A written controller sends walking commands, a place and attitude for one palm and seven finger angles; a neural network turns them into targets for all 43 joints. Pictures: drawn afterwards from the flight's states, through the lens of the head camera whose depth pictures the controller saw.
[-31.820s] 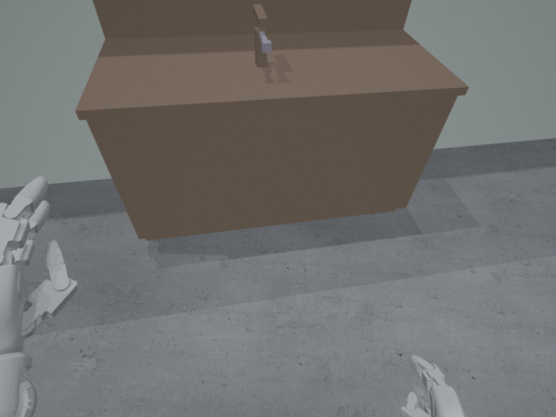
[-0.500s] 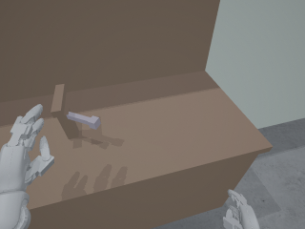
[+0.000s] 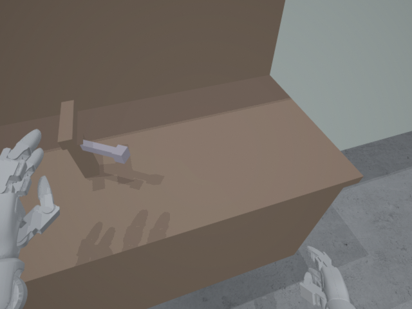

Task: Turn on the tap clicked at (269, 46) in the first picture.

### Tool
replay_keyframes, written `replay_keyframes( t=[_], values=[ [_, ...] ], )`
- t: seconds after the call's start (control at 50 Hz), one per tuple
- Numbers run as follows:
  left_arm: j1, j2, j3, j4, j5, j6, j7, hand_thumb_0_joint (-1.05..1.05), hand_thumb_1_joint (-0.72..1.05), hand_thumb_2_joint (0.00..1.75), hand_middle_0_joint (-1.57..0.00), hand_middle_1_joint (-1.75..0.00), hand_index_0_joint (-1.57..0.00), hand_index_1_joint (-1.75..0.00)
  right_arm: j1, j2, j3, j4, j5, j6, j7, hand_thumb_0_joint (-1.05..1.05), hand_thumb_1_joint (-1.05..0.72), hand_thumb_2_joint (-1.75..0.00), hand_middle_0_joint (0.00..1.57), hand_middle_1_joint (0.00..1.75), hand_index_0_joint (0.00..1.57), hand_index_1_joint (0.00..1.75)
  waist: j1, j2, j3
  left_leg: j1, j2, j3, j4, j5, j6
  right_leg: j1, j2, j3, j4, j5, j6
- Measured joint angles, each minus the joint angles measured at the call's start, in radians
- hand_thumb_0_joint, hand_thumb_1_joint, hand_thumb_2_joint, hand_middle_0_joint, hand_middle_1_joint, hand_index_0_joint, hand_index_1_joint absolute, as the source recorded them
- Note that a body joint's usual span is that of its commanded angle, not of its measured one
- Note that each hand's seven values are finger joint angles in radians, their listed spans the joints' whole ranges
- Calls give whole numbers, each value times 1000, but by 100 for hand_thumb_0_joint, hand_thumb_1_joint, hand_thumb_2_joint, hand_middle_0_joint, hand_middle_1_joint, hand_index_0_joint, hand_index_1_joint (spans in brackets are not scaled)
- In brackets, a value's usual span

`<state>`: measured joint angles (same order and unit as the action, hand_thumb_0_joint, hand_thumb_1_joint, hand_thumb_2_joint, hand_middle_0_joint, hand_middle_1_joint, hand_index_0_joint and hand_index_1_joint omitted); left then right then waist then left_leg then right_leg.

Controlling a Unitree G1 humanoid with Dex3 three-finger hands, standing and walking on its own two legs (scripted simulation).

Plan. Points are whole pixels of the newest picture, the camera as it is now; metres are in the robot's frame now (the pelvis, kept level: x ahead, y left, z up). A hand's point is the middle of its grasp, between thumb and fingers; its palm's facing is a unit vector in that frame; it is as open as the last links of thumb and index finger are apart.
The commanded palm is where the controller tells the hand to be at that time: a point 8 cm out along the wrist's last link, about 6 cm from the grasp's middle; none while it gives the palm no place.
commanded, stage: step back with the hand held close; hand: left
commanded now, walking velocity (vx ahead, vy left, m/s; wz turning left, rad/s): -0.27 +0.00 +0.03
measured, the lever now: (121, 154) +0.41 +0.24 +0.06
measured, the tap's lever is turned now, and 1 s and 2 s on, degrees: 55 55 55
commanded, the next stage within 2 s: stop stepping back and stand still in 1.10 s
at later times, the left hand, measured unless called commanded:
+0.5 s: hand (24, 261) +0.14 +0.25 +0.16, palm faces +0.40 -0.84 -0.38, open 7.4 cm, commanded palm +0.09 +0.29 +0.18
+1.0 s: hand out of the picture +0.09 +0.26 +0.16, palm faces +0.39 -0.84 -0.37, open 7.4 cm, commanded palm +0.03 +0.29 +0.18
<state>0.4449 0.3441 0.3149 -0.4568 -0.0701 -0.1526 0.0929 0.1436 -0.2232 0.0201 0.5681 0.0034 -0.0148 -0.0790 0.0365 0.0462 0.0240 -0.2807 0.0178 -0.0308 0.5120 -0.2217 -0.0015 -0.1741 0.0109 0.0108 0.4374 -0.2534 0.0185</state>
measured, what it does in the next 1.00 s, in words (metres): walks backwards: left foot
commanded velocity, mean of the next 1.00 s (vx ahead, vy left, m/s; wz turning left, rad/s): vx -0.33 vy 0.00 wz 0.00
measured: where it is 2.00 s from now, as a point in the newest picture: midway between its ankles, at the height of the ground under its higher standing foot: outside the picture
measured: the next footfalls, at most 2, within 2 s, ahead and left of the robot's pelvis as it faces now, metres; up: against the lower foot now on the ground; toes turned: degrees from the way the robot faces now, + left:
left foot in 0.92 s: -0.02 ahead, +0.12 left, +0.00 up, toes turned +2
right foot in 1.18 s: -0.17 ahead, -0.12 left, +0.00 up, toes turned +3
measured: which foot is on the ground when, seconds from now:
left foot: down 0.00-0.78, up 0.80-0.90, down 0.92-1.00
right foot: down 0.00-0.94, up 0.96-1.00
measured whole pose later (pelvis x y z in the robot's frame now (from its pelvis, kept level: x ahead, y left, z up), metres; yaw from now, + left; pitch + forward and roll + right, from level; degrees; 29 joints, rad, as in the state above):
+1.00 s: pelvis -0.12 +0.01 -0.01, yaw +2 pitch +2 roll -1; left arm 0.47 0.42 0.37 -0.58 -0.06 -0.22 0.14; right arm 0.15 -0.17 0.00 0.60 -0.01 -0.07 -0.07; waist 0.01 -0.06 0.04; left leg -0.43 0.00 0.00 0.60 -0.21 0.02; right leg -0.44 0.02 0.05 0.74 -0.40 0.02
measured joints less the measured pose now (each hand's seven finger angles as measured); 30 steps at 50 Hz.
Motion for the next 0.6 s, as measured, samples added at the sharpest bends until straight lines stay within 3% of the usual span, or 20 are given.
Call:
replay_keyframes(
  t=[0.2,0.46,0.6],
  values=[
    [57,49,22,-55,1,-19,17,2,89,90,-21,-30,-22,-31,17,-2,-14,-11,7,-7,-17,1,-91,-90,20,29,20,30,-9,-17,14,-80,-9,-2,19,39,9,-87,-8,-2,39,26,10],
    [49,21,19,-68,17,-50,46,1,89,90,-21,-30,-21,-31,30,15,1,12,5,-56,-13,1,-91,-90,20,30,20,30,-9,-9,6,-165,-1,-20,86,19,9,-159,2,-22,87,49,4],
    [33,29,15,-100,14,-44,58,2,89,90,-21,-30,-21,-31,32,4,-6,22,5,-58,-13,1,-91,-90,20,30,20,30,-27,-26,15,-194,1,-23,127,57,10,-190,4,-27,144,30,8]
  ],
)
